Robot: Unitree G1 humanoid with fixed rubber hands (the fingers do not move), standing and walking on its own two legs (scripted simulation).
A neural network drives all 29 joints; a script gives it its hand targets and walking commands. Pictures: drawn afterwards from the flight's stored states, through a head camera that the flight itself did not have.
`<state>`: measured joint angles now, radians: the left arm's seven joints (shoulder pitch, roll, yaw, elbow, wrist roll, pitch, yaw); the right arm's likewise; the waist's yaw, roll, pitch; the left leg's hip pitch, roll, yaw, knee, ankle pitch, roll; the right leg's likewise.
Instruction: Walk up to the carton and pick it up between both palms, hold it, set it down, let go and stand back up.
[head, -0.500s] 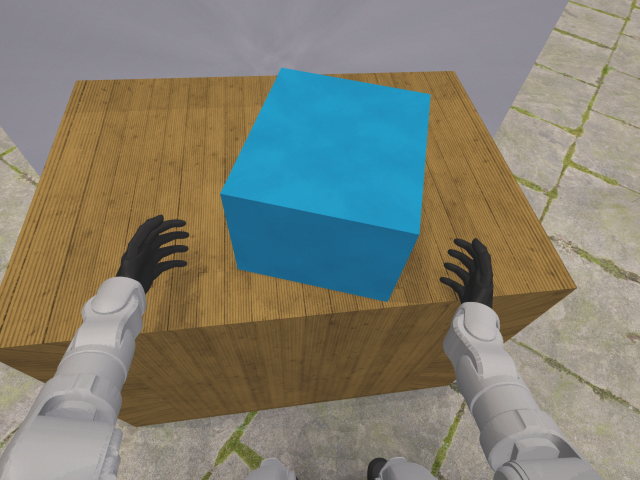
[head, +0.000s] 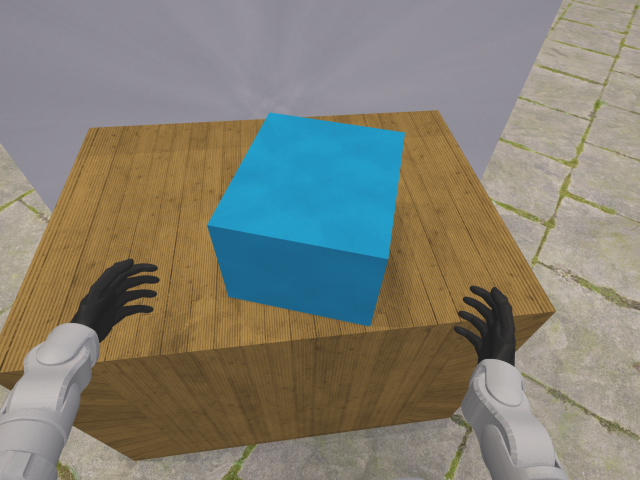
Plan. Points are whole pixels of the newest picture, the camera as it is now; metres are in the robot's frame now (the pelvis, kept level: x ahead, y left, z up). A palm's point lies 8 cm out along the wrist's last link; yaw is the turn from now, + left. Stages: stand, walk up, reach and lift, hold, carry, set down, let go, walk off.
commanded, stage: set down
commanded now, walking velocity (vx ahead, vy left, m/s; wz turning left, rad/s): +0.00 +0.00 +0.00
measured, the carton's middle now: (317, 214) +0.52 -0.01 -0.01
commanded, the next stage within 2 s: none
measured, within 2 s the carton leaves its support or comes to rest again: neither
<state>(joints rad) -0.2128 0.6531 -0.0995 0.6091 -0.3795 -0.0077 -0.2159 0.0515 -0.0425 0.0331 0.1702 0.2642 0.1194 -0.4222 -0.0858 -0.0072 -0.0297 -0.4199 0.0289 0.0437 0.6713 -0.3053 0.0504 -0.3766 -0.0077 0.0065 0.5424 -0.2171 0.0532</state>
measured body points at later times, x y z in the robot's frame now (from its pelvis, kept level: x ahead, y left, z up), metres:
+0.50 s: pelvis +0.02 +0.00 +0.01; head +0.04 +0.02 +0.45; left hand +0.30 +0.28 +0.01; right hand +0.21 -0.20 +0.02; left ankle +0.03 +0.09 -0.73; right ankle +0.04 -0.16 -0.73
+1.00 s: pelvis +0.03 +0.01 +0.01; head +0.05 +0.04 +0.45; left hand +0.25 +0.29 +0.00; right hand +0.18 -0.18 +0.02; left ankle +0.03 +0.09 -0.73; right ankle +0.04 -0.16 -0.73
